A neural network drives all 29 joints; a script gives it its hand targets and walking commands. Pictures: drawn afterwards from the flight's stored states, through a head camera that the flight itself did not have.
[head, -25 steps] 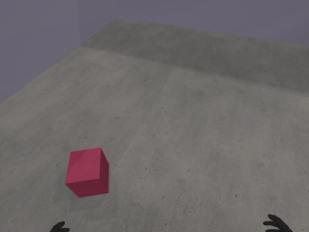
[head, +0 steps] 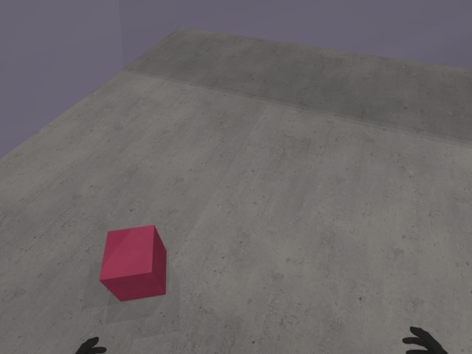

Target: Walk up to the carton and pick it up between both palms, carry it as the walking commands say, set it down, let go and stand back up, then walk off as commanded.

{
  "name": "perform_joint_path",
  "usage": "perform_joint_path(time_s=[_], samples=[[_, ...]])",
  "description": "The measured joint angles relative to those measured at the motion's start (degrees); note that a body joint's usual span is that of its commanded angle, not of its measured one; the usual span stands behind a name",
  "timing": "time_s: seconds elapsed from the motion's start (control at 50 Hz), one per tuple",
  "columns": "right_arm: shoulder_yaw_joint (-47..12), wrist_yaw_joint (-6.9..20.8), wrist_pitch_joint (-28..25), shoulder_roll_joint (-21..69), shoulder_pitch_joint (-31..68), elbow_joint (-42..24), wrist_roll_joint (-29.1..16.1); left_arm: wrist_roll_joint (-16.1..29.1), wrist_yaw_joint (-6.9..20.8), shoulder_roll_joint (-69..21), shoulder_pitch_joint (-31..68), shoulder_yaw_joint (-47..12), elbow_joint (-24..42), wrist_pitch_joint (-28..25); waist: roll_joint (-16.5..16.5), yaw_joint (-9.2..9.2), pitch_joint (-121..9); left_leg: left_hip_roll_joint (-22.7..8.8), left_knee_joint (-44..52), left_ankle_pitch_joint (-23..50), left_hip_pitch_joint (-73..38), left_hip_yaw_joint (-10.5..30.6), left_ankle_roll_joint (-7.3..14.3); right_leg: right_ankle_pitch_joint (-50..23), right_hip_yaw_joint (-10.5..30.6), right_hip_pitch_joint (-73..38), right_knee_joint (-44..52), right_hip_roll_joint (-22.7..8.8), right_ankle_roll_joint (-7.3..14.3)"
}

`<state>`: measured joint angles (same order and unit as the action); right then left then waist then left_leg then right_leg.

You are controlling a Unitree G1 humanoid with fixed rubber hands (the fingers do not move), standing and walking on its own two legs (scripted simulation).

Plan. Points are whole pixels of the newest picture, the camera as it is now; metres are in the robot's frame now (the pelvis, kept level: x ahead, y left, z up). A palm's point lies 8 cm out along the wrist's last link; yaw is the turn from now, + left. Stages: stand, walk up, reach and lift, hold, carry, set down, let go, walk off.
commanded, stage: walk off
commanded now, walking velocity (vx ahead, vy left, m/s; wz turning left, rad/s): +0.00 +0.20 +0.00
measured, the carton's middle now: (137, 263) +0.58 +0.46 -0.66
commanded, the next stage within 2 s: stand in 1.32 s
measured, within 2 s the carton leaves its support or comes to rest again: neither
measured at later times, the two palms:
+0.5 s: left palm out of the picture +0.00 +0.43 -0.14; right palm out of the picture +0.03 -0.17 -0.14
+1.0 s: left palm out of the picture -0.05 +0.50 -0.12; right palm out of the picture -0.03 -0.04 -0.15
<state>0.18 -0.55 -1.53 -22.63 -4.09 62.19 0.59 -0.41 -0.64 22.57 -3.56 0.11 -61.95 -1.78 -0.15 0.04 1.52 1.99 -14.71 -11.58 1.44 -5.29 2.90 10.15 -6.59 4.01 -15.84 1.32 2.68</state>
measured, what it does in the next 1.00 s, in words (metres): steps to the left: left foot, then right foot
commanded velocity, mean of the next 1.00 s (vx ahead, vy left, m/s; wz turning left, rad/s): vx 0.00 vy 0.20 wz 0.00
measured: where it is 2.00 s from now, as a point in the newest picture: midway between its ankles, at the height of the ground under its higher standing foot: outside the picture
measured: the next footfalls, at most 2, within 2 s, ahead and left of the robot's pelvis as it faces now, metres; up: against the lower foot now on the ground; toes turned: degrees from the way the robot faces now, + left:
left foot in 0.50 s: +0.00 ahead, +0.27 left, +0.00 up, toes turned +3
right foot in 0.88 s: -0.07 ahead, +0.11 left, +0.00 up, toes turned -8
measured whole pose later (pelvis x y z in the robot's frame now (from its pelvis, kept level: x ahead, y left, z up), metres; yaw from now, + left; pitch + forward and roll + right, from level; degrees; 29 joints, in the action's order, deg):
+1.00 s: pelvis -0.08 +0.22 +0.00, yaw -2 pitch -1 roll +2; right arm 3.3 0.9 4.6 -15.8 -11.1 55.9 2.3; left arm -1.4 -3.7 13.6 -13.9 3.6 -58.2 2.5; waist -2.2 1.0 3.6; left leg 5.0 -56.9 -20.7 24.5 0.9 -1.3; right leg 16.4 -5.6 8.5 -26.0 -4.4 0.7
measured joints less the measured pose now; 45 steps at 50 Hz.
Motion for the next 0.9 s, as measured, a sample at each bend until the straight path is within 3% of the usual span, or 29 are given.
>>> perform_joint_path(time_s=[0.16, 0.22, 0.26, 0.3, 0.42, 0.48, 0.5, 0.52, 0.56, 0.6, 0.66, 0.74, 0.82, 0.88, 0.9], samples=[[-0.02, 0.05, 4.0, 2.12, -2.2, 1.5, -0.26, -1.0, 0.03, -2.96, -1.87, 0.02, 1.13, 2.57, -0.64, 1.16, 0.21, -0.03, -5.82, -2.58, 3.65, 0.14, -0.72, 1.32, 0.14, 2.55, -3.31, -0.48, -0.09], [0.66, 0.41, 5.38, 3.03, -2.79, 1.21, 0.12, -1.32, -0.7, -3.51, -3.19, 0.92, 1.52, 3.06, 0.09, 1.71, 1.54, 0.35, -23.29, -12.52, 10.82, 3.4, -2.18, 1.68, 0.56, 4.47, -5.36, -1.78, -0.07], [1.31, 0.54, 6.02, 3.09, -3.03, 0.56, 0.44, -1.32, -0.95, -3.71, -4.02, 1.4, 1.55, 3.27, 0.18, 1.63, 2.62, 0.17, -34.28, -14.65, 15.13, 5.63, -3.2, 1.62, 0.8, 5.33, -6.24, -3.01, -0.77], [1.74, 0.65, 6.33, 3.13, -3.26, -0.29, 0.56, -1.44, -0.98, -3.65, -4.59, 1.95, 1.54, 3.64, 0.14, 1.55, 3.52, -1.21, -37.72, -14.77, 16.96, 6.67, -4.52, 1.58, 1.2, 6.14, -7.11, -4.24, -1.87], [1.98, 1.44, 6.77, 4.31, -2.72, -3.31, 0.51, -2.18, -0.68, -2.39, -4.88, 3.99, 1.95, 4.0, 1.02, 1.93, 5.32, -5.2, -28.59, -13.51, 16.22, 6.06, -7.39, 1.38, 3.04, 9.39, -10.21, -8.36, -5.4], [2.21, 2.1, 6.44, 4.8, -2.82, -4.57, 0.73, -2.07, -0.78, -1.48, -4.95, 4.95, 2.32, 4.6, 1.84, 1.94, 5.18, -5.52, -18.43, -8.18, 12.62, 3.93, -6.76, 1.48, 4.35, 11.36, -12.37, -10.44, -7.87], [2.4, 2.22, 6.11, 4.8, -3.21, -4.82, 1.14, -2.04, -0.81, -1.16, -5.07, 5.09, 2.57, 4.78, 2.01, 1.69, 4.92, -5.25, -14.35, -4.62, 11.26, 3.5, -6.28, 2.27, 4.75, 12.61, -14.47, -11.07, -7.92], [2.5, 2.33, 5.87, 5.29, -3.42, -4.87, 1.38, -2.04, -0.94, -0.85, -4.86, 5.27, 2.89, 5.14, 2.71, 1.72, 5.16, -4.51, -14.78, -3.02, 11.71, 2.99, -5.55, 7.92, 6.19, 14.53, -18.76, -11.04, -7.25], [2.34, 2.24, 5.65, 6.21, -4.41, -5.32, 1.62, -1.35, -1.59, -1.02, -4.74, 5.31, 3.55, 6.27, 2.86, 1.37, 4.88, -4.29, -15.64, -3.43, 12.36, 2.45, -3.88, 18.09, 9.81, 18.9, -31.21, -7.37, -5.15], [2.04, 1.67, 5.83, 6.91, -5.47, -5.61, 1.76, -0.73, -1.72, -1.47, -4.6, 5.24, 3.96, 6.5, 2.83, 0.97, 4.31, -4.05, -13.61, -2.88, 11.7, 2.03, -2.72, 19.09, 10.69, 21.74, -41.21, -3.91, -3.33], [1.76, 0.88, 5.77, 7.48, -5.89, -6.2, 1.51, -1.05, -1.82, -2.2, -4.99, 5.16, 3.9, 5.85, 3.01, 0.37, 3.68, -3.05, -10.76, -1.17, 10.65, 1.19, -1.29, 17.17, 8.12, 22.48, -48.12, -1.66, -3.07], [1.42, 0.08, 5.37, 7.74, -5.53, -6.91, 1.26, -0.96, -2.26, -4.27, -5.53, 4.4, 3.94, 5.91, 2.4, -0.17, 3.02, -1.21, -9.67, -0.38, 10.4, 0.04, 0.48, 18.35, 2.84, 17.92, -41.86, -1.93, -3.38], [1.2, -0.25, 5.64, 7.9, -5.5, -6.56, 1.27, -0.32, -2.91, -7.13, -5.69, 3.42, 4.4, 5.65, 0.94, -0.29, 2.56, 1.0, -9.65, -0.13, 10.73, -1.25, 1.99, 18.55, 1.1, 11.47, -28.74, -2.45, -2.19], [1.22, -0.25, 6.0, 7.84, -6.3, -5.89, 0.74, -0.33, -3.14, -8.75, -6.66, 2.86, 4.49, 4.78, -0.15, 0.36, 1.7, 2.65, -10.74, -0.38, 11.75, -2.41, 2.56, 10.56, 0.64, 5.62, -14.01, -3.42, -0.85], [1.45, -0.16, 6.04, 7.67, -6.54, -5.7, 0.57, -0.65, -3.16, -9.35, -7.12, 2.86, 4.4, 4.54, -1.17, 0.59, 1.7, 2.43, -13.46, -3.28, 12.93, -2.16, 1.28, 8.89, 0.54, 5.32, -12.83, -3.37, -0.67]])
